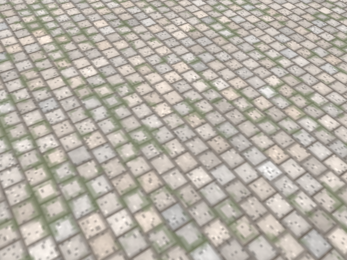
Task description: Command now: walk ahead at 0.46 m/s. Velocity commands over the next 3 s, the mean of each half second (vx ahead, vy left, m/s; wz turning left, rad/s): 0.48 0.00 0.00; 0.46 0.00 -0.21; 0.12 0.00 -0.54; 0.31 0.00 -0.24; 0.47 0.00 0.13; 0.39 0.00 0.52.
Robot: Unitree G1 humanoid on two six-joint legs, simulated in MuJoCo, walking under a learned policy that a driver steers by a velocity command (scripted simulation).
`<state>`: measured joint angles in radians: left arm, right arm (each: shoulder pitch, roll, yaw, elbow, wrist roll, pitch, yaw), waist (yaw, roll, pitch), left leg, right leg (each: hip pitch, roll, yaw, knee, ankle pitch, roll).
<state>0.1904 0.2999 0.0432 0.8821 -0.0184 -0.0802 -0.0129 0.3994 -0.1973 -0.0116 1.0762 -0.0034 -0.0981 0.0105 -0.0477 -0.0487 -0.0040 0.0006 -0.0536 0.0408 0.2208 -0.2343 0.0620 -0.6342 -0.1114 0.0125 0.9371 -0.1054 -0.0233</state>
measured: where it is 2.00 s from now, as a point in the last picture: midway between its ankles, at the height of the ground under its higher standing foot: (183, 190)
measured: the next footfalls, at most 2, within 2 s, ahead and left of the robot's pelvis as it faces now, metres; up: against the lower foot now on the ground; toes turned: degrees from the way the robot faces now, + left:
right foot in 0.24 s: +0.34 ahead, -0.13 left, +0.00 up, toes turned -2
left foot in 0.78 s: +0.65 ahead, +0.11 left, +0.00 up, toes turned +0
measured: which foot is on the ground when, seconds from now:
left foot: down 0.00-0.24, up 0.26-0.76, down 0.78-1.00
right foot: up 0.00-0.22, down 0.24-0.80, up 0.82-1.00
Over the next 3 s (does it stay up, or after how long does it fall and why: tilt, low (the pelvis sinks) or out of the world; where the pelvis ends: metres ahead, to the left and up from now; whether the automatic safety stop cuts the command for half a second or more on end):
stays up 1.29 -0.30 -0.01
